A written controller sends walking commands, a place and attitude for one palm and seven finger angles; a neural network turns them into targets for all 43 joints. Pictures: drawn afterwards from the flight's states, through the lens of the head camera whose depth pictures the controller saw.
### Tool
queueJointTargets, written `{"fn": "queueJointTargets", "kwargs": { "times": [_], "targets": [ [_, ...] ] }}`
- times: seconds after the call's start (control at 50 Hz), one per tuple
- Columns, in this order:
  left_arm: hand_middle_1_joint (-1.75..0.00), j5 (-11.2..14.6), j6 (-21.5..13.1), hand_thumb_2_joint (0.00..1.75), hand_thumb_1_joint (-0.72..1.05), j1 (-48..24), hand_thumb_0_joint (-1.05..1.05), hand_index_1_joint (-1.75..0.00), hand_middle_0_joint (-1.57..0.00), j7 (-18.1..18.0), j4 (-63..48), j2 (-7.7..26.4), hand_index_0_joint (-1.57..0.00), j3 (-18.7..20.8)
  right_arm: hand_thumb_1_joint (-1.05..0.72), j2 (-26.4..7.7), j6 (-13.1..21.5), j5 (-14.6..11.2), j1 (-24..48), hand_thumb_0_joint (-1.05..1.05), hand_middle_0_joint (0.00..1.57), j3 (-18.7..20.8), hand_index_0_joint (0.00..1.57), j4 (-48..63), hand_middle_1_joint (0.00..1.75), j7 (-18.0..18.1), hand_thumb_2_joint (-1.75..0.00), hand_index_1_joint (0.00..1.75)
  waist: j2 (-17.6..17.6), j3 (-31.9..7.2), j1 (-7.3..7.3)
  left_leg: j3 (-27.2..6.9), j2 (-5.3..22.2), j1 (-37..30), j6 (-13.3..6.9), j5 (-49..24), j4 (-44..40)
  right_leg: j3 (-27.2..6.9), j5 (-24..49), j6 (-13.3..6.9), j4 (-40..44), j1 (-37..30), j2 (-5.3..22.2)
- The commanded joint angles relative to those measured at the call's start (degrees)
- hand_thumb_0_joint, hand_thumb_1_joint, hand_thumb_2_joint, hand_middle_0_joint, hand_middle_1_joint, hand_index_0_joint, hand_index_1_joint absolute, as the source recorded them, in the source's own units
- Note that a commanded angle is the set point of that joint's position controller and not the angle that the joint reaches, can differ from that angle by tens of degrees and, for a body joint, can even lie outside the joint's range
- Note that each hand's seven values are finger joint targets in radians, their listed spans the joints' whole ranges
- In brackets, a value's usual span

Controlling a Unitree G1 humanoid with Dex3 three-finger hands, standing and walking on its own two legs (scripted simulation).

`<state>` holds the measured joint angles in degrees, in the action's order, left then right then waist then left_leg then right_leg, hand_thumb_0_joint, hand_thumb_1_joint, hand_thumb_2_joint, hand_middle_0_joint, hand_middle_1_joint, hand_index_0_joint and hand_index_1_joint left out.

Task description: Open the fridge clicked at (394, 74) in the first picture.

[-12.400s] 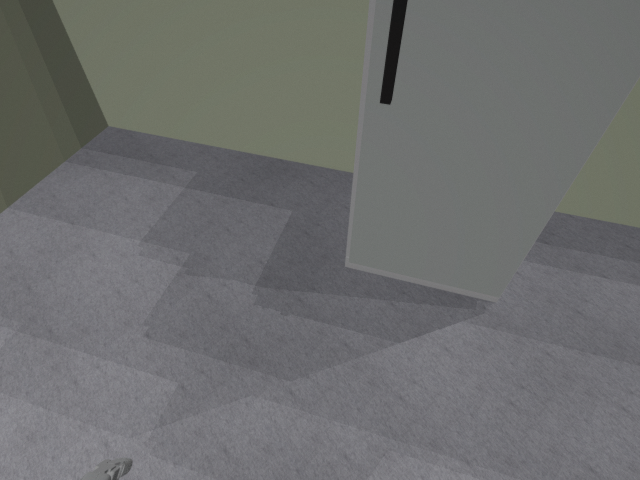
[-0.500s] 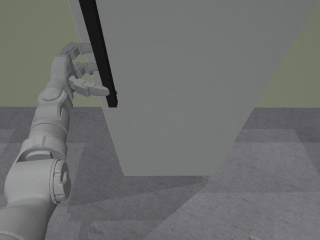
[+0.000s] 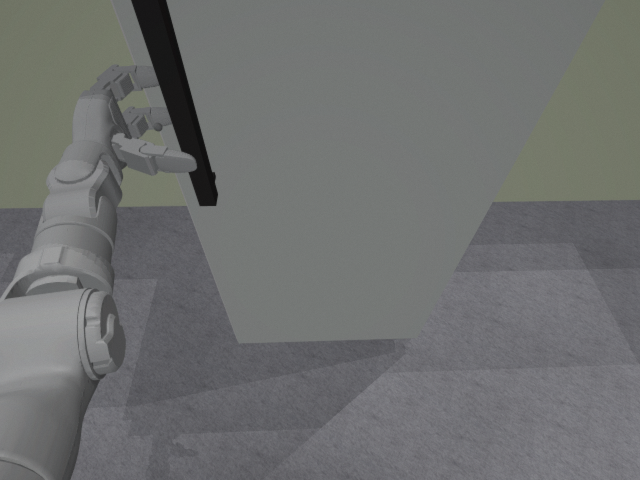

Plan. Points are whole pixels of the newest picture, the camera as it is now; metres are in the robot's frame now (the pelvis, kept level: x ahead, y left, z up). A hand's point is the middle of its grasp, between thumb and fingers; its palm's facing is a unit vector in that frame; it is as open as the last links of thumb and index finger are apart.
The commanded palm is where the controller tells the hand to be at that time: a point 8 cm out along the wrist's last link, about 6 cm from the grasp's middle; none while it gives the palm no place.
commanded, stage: feel for the door with the fingertips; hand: left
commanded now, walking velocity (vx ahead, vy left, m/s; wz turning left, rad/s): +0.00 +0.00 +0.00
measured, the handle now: (172, 57) +0.54 +0.15 +0.24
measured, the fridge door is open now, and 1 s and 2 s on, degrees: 0 0 0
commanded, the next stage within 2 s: slide the fingers in behind the handle in 0.02 s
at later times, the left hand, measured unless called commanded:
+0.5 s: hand (159, 129) +0.49 +0.17 +0.18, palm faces +0.00 -1.00 -0.01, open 13.8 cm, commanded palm +0.47 +0.22 +0.17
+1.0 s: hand (173, 130) +0.50 +0.16 +0.17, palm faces +0.03 -1.00 -0.01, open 13.7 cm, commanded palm +0.47 +0.20 +0.17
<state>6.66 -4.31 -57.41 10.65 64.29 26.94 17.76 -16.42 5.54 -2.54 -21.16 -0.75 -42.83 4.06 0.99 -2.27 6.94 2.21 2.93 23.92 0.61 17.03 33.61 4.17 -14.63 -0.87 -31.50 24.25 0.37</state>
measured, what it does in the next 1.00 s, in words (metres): stands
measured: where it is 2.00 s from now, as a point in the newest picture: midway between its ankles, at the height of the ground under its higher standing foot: outside the picture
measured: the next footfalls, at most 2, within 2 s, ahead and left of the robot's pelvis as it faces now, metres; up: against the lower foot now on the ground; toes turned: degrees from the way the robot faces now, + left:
none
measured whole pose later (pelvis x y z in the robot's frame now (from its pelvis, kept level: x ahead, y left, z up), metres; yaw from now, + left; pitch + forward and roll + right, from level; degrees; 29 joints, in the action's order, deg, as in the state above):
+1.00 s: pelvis +0.00 +0.01 +0.00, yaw +1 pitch +8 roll -1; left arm 6.7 -4.8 -57.4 6.0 61.4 21.5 14.0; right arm -15.0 7.4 -1.8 -20.0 -0.8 -42.6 2.9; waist 1.1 -2.8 5.4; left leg 1.6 2.2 25.3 0.2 17.8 35.0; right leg 4.5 -15.5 -0.4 -32.6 25.2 1.1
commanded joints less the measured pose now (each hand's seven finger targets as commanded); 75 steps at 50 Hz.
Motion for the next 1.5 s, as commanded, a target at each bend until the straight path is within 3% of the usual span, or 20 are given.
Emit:
{"fn": "queueJointTargets", "kwargs": {
  "times": [0.0, 0.04, 0.08, 0.2, 0.3, 0.38, 0.44, 0.56, 0.62, 0.68, 0.76, 0.82, 0.9, 0.96, 0.98, 1.04, 1.12, 1.18, 1.3, 1.48],
  "targets": [
    [-1.2, -0.6, -5.2, 0.3, -0.5, -34.3, 0.0, -1.2, -0.3, -0.9, -13.9, 13.8, -0.3, 0.9, -0.9, -9.0, 2.7, 0.3, -4.3, 0.0, 0.2, 3.2, 0.2, 4.4, 0.3, 0.3, -0.9, 0.3, 3.3, -20.6, 1.28, -2.4, -2.9, -8.0, -1.9, -11.7, -2.1, -3.7, 15.1, -0.1, 2.9, -7.0, -1.1],
    [-1.2, -0.6, -5.8, 0.3, -0.5, -34.5, 0.0, -1.2, -0.3, -1.0, -11.7, 12.2, -0.3, 0.2, -0.9, -8.9, 3.2, 0.4, -5.0, 0.0, 0.2, 3.2, 0.2, 3.8, 0.3, 0.2, -0.9, 0.3, 1.3, -19.9, 2.08, -2.4, -2.9, -7.5, -1.9, -10.6, -1.7, -3.6, 14.1, 0.1, 2.9, -5.7, -1.4],
    [-1.2, -0.6, -6.3, 0.3, -0.5, -34.5, 0.0, -1.2, -0.3, -1.0, -10.5, 15.5, -0.3, 2.5, -0.9, -9.7, 3.2, 0.6, -5.7, 0.0, 0.2, 3.2, 0.2, 3.5, 0.3, 0.2, -0.9, 0.3, -0.3, -20.7, 1.81, -2.6, -2.9, -6.4, -2.0, -10.2, -1.7, -3.7, 13.8, 0.1, 2.8, -6.5, -1.3],
    [-1.2, -0.4, -6.7, 0.3, -0.5, -35.9, 0.0, -1.2, -0.3, 0.0, -10.0, 14.4, -0.3, 1.2, -0.9, -9.6, 3.8, 0.6, -5.9, 0.0, 0.2, 3.2, 0.2, 3.8, 0.3, 0.0, -0.9, 0.3, 3.1, -22.7, 1.91, -2.8, -2.9, -6.9, -1.8, -9.2, -1.5, -3.7, 12.2, 0.0, 2.4, -5.4, -1.3],
    [-1.2, 0.3, -6.8, 0.3, -0.5, -32.4, 0.0, -1.2, -0.3, 0.3, -10.4, 11.8, -0.3, 0.3, -0.9, -9.2, 4.0, 0.5, -5.7, 0.0, 0.2, 3.1, 0.2, 4.5, 0.3, -0.2, -0.9, 0.3, 2.8, -21.3, 1.36, -3.1, -2.5, -7.6, -1.5, -10.6, -1.6, -2.9, 12.4, -0.2, 2.0, -4.3, -1.8],
    [-1.2, -0.1, -6.6, 0.3, -0.5, -32.0, 0.0, -1.2, -0.3, -0.4, -11.5, 13.9, -0.3, 1.8, -0.9, -9.7, 3.9, 0.5, -5.8, 0.0, 0.2, 3.3, 0.2, 4.6, 0.3, -0.1, -0.9, 0.3, 1.7, -20.7, 0.98, -3.2, -2.4, -7.2, -1.6, -9.9, -1.9, -2.8, 11.2, -0.2, 2.1, -4.3, -1.8],
    [-1.2, 0.2, -6.3, 0.3, -0.5, -30.7, 0.0, -1.2, -0.3, -0.8, -14.1, 7.2, -0.3, -2.4, -0.9, -8.7, 4.4, 0.5, -5.1, 0.0, 0.2, 3.3, 0.2, 5.0, 0.3, -0.5, -0.9, 0.3, 3.9, -20.8, 1.02, -3.6, -2.0, -10.1, -1.2, -11.9, -1.8, -2.2, 11.4, -0.3, 1.8, -2.7, -2.1],
    [-1.2, 0.8, -4.4, 0.3, -0.5, -31.2, 0.0, -1.2, -0.3, -2.5, -14.4, 9.6, -0.3, 0.7, -0.9, -8.8, 4.0, 0.4, -4.8, 0.0, 0.2, 3.2, 0.2, 4.7, 0.3, -0.3, -0.9, 0.3, 0.4, -18.9, 0.48, -3.3, -2.1, -7.7, -1.4, -11.0, -2.4, -2.1, 11.7, -0.2, 2.1, -4.3, -2.1],
    [-1.2, -0.6, -5.3, 0.3, -0.5, -30.3, 0.0, -1.2, -0.3, -3.8, -16.8, 11.6, -0.3, 2.0, -0.9, -8.5, 4.1, 0.6, -4.7, 0.0, 0.2, 3.2, 0.2, 5.1, 0.3, -0.4, -0.9, 0.3, 1.5, -22.2, -0.49, -3.0, -2.3, -9.3, -1.4, -15.5, -1.8, -2.4, 16.0, -0.3, 1.2, -6.6, -1.9],
    [-1.2, -0.9, -5.4, 0.3, -0.5, -28.6, 0.0, -1.2, -0.3, -4.0, -18.4, 6.1, -0.3, -2.0, -0.9, -7.9, 4.2, 0.5, -4.2, 0.0, 0.2, 3.3, 0.2, 5.3, 0.3, -0.8, -0.9, 0.3, 2.9, -22.3, -0.06, -3.0, -2.0, -11.9, -1.1, -18.8, -1.1, -2.1, 17.0, -0.3, 1.1, -5.4, -2.1],
    [-1.2, 0.4, -3.7, 0.3, -0.5, -30.1, 0.0, -1.2, -0.3, -3.7, -15.7, 6.3, -0.3, -1.4, -0.9, -8.2, 3.7, 0.2, -3.6, 0.0, 0.2, 3.3, 0.2, 4.9, 0.3, -0.5, -0.9, 0.3, -0.2, -19.8, 0.48, -2.9, -2.2, -9.4, -1.3, -14.2, -2.0, -2.2, 15.3, -0.2, 1.9, -5.8, -2.1],
    [-1.2, 0.2, -3.3, 0.3, -0.5, -31.9, 0.0, -1.2, -0.3, -3.8, -14.8, 4.1, -0.3, -3.3, -0.9, -7.8, 3.8, 0.2, -3.2, 0.0, 0.2, 3.0, 0.2, 4.5, 0.3, -0.3, -0.9, 0.3, 1.1, -18.3, 0.93, -2.9, -2.3, -9.4, -1.3, -13.6, -2.0, -2.3, 14.7, -0.2, 2.0, -4.8, -1.8],
    [-1.2, -0.1, -3.9, 0.3, -0.5, -32.4, 0.0, -1.2, -0.3, -4.2, -16.1, 4.0, -0.3, -3.3, -0.9, -7.8, 3.8, 0.6, -3.7, 0.0, 0.2, 3.2, 0.2, 4.3, 0.3, -0.5, -0.9, 0.3, 2.0, -21.7, 0.86, -3.1, -2.4, -11.0, -1.2, -16.4, -1.3, -2.2, 16.8, -0.2, 1.3, -5.5, -1.7],
    [-1.2, 0.1, -4.2, 0.3, -0.5, -32.5, 0.0, -1.2, -0.3, -4.0, -17.0, 0.3, -0.3, -6.1, -0.9, -7.5, 4.0, 0.6, -3.6, 0.0, 0.2, 3.3, 0.2, 4.2, 0.3, -0.8, -0.9, 0.3, 2.0, -22.3, 1.29, -3.4, -2.4, -12.5, -1.1, -17.7, -0.8, -2.1, 17.5, -0.2, 1.2, -4.9, -1.8],
    [-1.2, -0.1, -4.3, 0.3, -0.5, -31.0, 0.0, -1.2, -0.3, -4.1, -16.5, 2.5, -0.3, -4.3, -0.9, -7.9, 3.9, 0.6, -3.8, 0.0, 0.2, 3.5, 0.2, 4.0, 0.3, -0.7, -0.9, 0.3, 1.2, -22.5, 0.61, -3.4, -2.4, -12.1, -1.2, -18.1, -0.7, -2.1, 17.7, -0.3, 1.2, -5.7, -1.8],
    [-1.2, 0.6, -4.2, 0.3, -0.5, -30.4, 0.0, -1.2, -0.3, -3.9, -17.3, 1.8, -0.3, -4.6, -0.9, -7.6, 3.8, 0.4, -3.0, 0.0, 0.2, 3.4, 0.2, 4.3, 0.3, -0.7, -0.9, 0.3, 1.6, -22.7, 0.34, -3.1, -2.6, -12.1, -1.2, -17.9, -0.9, -2.2, 18.5, -0.3, 1.3, -6.5, -1.9],
    [-1.2, 0.3, -4.1, 0.3, -0.5, -29.6, 0.0, -1.2, -0.3, -4.7, -14.1, 10.2, -0.3, 2.2, -0.9, -8.0, 3.1, 0.5, -2.8, 0.0, 0.2, 2.9, 0.2, 4.4, 0.3, -0.2, -0.9, 0.3, -2.4, -20.3, -0.77, -2.1, -3.2, -6.7, -2.0, -14.0, -1.9, -3.0, 18.5, -0.1, 1.9, -10.0, -1.5],
    [-1.2, -1.5, -5.0, 0.3, -0.5, -28.7, 0.0, -1.2, -0.3, -4.6, -14.9, 11.7, -0.3, 2.1, -0.9, -8.0, 2.9, 0.5, -2.7, 0.0, 0.2, 2.9, 0.2, 5.0, 0.3, -0.2, -0.9, 0.3, -0.8, -20.6, -1.03, -1.7, -3.2, -6.5, -2.0, -13.8, -1.9, -3.4, 18.8, -0.1, 1.7, -10.6, -1.3],
    [-1.2, -0.5, -5.2, 0.3, -0.5, -26.0, 0.0, -1.2, -0.3, -2.7, -12.9, 14.7, -0.3, 4.3, -0.9, -8.4, 2.4, 0.2, -2.2, 0.0, 0.2, 2.8, 0.2, 6.0, 0.3, 0.1, -0.9, 0.3, -2.6, -20.5, -1.09, -1.0, -3.3, -4.5, -2.1, -11.8, -2.3, -4.2, 19.0, 0.2, 2.3, -12.7, -1.1],
    [-1.2, 0.4, -5.8, 0.3, -0.5, -27.4, 0.0, -1.2, -0.3, 0.7, -14.4, 16.0, -0.3, 3.3, -0.9, -9.1, 2.6, -0.3, -2.8, 0.0, 0.2, 3.1, 0.2, 5.8, 0.3, 0.6, -0.9, 0.3, 1.4, -21.3, -0.15, -0.9, -3.1, -6.2, -2.2, -11.0, -1.6, -4.8, 17.4, 0.1, 2.6, -10.8, -1.1]
  ]
}}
